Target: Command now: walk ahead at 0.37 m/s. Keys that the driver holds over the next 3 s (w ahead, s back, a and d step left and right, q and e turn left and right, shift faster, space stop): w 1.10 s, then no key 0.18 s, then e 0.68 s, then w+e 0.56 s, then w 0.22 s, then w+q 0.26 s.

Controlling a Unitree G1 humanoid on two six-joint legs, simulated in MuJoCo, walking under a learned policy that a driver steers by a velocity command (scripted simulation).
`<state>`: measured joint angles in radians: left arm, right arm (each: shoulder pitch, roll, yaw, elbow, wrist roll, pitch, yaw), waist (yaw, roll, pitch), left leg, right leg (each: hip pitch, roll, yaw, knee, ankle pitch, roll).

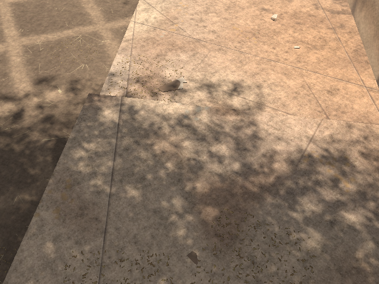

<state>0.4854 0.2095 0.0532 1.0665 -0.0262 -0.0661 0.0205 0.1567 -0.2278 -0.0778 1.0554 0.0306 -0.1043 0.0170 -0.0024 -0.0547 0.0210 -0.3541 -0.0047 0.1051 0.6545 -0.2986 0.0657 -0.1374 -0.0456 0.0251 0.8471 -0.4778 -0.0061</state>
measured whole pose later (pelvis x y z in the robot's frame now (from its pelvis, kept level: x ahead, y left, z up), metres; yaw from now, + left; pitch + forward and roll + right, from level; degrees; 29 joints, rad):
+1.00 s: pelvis +0.54 -0.03 +0.01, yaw +1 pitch +2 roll -2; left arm 0.39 0.24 0.06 1.01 -0.02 -0.08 0.01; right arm 0.03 -0.23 -0.05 0.88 0.02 -0.09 0.03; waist 0.07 0.03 0.00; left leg -0.59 0.07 0.01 0.53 0.01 0.05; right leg 0.07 0.03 -0.07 0.23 -0.34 -0.01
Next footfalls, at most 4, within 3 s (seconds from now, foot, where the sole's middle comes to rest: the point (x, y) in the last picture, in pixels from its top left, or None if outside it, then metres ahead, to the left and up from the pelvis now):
0.48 right None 0.44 -0.15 -0.76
1.04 left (164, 216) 0.75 0.10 -0.76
1.54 right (218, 175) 0.95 -0.12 -0.76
2.02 left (159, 182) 0.91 0.12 -0.76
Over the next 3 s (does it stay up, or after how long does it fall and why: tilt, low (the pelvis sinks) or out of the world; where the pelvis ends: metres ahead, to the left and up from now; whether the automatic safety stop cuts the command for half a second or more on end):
stays up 1.18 -0.27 0.00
